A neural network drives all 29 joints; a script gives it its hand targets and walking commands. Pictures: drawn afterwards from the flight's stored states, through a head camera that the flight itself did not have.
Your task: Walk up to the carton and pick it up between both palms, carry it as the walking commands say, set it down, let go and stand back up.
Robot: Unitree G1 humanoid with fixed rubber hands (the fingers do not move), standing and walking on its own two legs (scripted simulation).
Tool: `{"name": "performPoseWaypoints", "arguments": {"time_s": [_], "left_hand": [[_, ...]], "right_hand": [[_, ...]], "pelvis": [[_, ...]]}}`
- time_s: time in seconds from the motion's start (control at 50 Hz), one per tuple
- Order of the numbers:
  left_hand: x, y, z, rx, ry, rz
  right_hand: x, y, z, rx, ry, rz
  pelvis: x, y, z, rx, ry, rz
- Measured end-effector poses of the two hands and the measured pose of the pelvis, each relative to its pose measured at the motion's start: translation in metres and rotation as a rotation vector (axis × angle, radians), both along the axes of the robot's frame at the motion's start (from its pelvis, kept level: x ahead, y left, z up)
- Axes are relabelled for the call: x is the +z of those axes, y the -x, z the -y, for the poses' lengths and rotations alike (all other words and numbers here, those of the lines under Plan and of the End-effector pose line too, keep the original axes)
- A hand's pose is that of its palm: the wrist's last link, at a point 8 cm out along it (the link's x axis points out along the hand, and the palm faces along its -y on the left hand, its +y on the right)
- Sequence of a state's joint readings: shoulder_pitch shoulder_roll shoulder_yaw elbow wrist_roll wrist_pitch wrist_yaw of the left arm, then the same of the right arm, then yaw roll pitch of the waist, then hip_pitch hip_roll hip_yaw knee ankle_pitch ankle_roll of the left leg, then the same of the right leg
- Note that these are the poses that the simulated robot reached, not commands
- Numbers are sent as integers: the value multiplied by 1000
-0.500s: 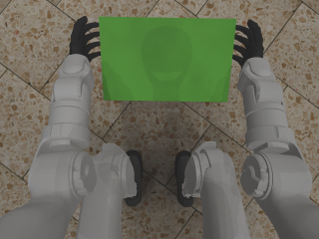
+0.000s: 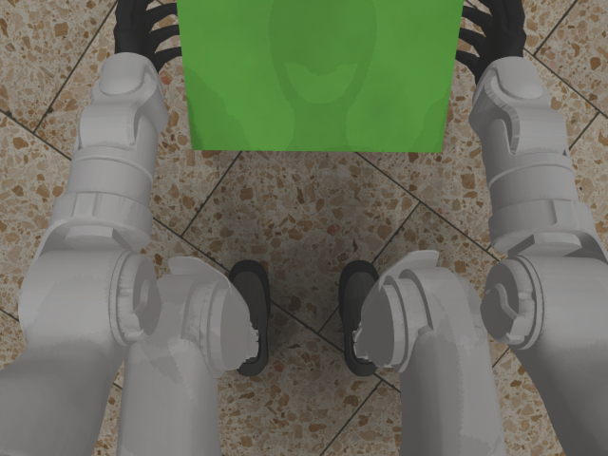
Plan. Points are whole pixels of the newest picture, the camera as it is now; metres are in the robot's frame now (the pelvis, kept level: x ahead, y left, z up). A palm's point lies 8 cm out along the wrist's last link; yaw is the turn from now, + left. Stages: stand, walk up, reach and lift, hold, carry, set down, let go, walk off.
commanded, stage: set down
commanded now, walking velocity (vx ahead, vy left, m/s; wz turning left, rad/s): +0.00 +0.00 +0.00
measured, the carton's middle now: (316, 69) +0.54 -0.02 -0.25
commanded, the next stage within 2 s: none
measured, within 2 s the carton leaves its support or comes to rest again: rests again in 1.02 s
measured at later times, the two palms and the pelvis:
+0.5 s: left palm (146, 48) +0.54 +0.17 -0.16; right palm (496, 54) +0.53 -0.21 -0.16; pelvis -0.01 +0.00 -0.02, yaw +0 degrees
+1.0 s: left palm (149, 37) +0.56 +0.17 -0.17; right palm (491, 46) +0.54 -0.21 -0.17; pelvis +0.01 +0.00 -0.03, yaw +0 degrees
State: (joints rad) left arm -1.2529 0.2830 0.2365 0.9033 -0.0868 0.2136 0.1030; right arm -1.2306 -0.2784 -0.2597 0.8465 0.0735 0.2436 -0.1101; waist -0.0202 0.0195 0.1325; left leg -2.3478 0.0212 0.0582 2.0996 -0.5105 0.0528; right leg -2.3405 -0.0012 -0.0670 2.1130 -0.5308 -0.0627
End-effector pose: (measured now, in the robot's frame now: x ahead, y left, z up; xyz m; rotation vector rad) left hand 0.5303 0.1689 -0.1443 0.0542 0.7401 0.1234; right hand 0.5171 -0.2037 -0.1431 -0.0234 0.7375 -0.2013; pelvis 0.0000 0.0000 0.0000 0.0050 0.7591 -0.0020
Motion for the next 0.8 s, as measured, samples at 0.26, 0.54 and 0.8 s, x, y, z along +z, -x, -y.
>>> {"name": "performPoseWaypoints", "arguments": {"time_s": [0.26,0.54,0.8], "left_hand": [[-7,-10,4,-7,16,23],[-13,-15,3,-3,38,41],[-21,-25,3,-11,56,51]], "right_hand": [[-10,-8,5,10,-9,9],[-16,-13,7,19,-31,23],[-25,-21,8,12,-51,44]], "pelvis": [[-17,2,-1,0,-4,65],[-23,6,2,-3,-6,96],[-28,-1,2,2,-6,76]]}}
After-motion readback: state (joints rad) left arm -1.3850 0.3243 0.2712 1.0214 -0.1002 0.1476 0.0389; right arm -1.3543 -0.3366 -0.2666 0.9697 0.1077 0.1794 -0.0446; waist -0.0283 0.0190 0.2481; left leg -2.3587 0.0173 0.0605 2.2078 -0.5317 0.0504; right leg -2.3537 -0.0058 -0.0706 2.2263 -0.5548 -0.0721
